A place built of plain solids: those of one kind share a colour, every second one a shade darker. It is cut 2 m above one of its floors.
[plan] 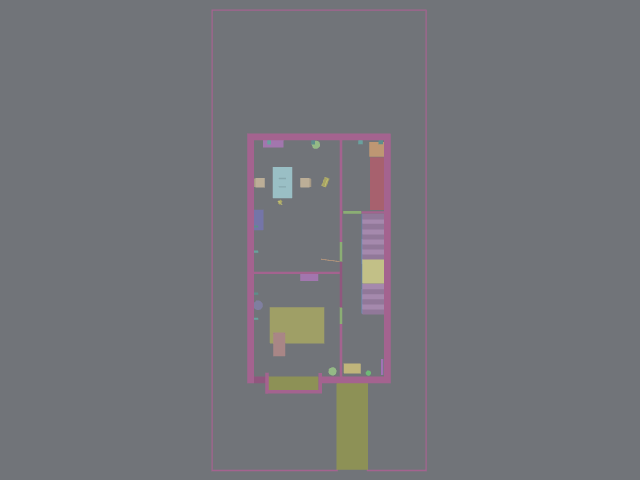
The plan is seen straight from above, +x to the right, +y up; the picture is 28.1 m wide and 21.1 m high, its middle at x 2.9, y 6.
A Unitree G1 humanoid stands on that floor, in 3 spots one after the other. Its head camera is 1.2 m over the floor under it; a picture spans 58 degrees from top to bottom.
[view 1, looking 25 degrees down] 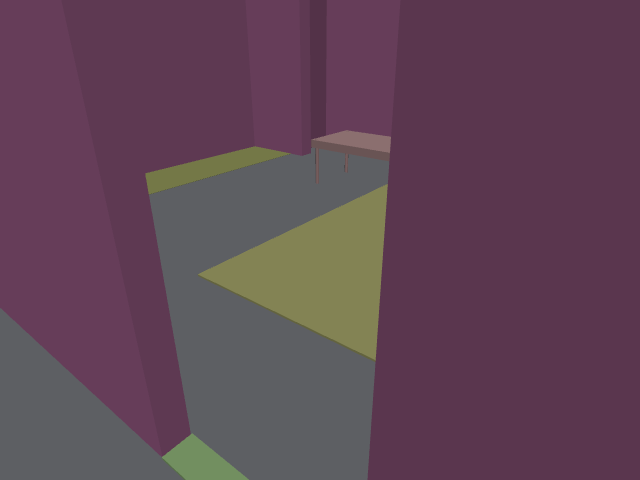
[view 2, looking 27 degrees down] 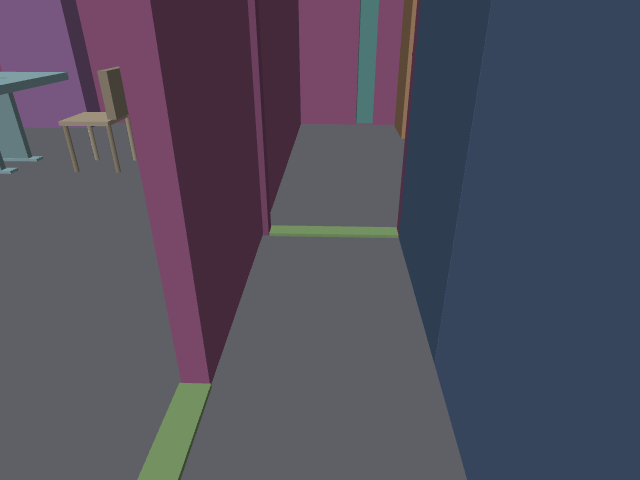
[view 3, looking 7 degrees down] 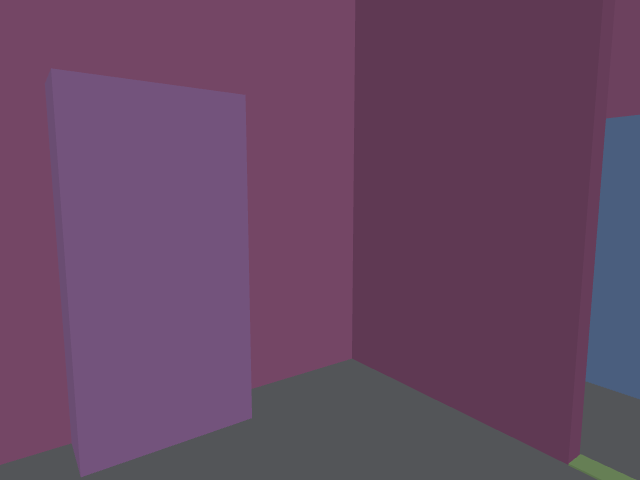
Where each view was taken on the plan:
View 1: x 4.32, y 3.28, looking -142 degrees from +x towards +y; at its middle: laid_rug_front_room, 2.81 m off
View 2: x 4.32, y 4.76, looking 92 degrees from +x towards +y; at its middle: ground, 2.64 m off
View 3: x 1.85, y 2.25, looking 54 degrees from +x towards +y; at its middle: wall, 2.80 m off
